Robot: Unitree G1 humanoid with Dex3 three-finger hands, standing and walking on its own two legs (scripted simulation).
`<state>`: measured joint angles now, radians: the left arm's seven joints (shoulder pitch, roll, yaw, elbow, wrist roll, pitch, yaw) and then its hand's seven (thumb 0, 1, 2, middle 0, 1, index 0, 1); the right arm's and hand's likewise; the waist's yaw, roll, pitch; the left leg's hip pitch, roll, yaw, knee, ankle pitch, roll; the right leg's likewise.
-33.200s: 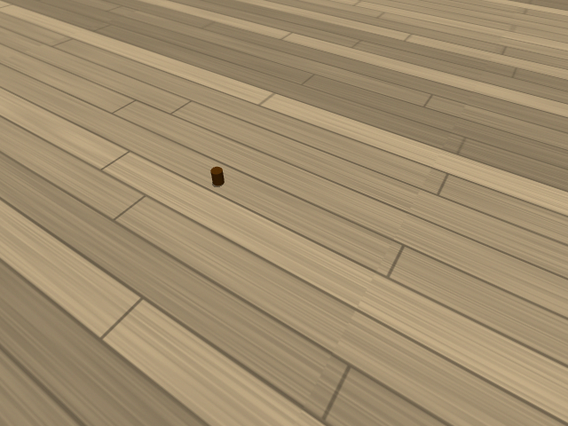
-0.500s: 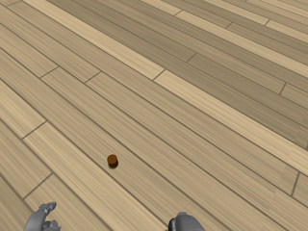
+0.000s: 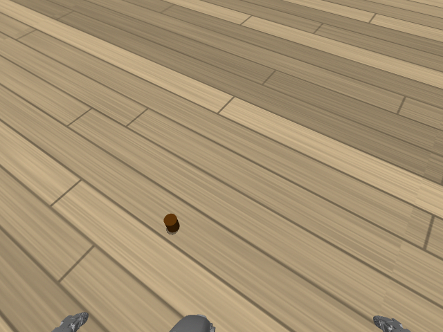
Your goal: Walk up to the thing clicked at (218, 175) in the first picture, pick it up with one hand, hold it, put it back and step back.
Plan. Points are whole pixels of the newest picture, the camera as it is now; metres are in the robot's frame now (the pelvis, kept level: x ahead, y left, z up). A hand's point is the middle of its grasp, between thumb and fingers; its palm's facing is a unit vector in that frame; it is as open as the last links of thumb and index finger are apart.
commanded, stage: step back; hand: left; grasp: from above
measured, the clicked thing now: (171, 223) +0.63 +0.29 -0.72
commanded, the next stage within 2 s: none
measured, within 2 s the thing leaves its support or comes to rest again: neither
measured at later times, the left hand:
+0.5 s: hand out of the picture -0.07 +0.29 -0.16, palm faces -0.02 -0.92 -0.38, open 7.4 cm
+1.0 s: hand out of the picture -0.20 +0.26 -0.15, palm faces +0.05 -0.91 -0.40, open 7.4 cm
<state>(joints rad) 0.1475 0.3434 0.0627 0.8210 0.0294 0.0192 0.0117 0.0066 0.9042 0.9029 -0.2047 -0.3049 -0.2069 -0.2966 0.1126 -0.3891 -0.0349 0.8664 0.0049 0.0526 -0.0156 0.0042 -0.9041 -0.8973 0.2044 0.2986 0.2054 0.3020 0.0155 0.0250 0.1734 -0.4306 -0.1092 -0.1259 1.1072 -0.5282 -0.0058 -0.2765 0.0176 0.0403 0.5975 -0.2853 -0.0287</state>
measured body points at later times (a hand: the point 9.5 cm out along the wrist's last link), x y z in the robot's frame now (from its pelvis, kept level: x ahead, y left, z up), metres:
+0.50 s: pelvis -0.15 +0.01 +0.00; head -0.09 +0.03 +0.44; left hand -0.07 +0.34 -0.13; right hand -0.04 -0.30 -0.10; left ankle -0.07 +0.13 -0.73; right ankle -0.21 -0.14 -0.67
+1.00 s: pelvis -0.33 -0.02 -0.01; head -0.27 -0.01 +0.43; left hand -0.20 +0.30 -0.12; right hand -0.25 -0.33 -0.13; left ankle -0.32 +0.10 -0.73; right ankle -0.26 -0.14 -0.71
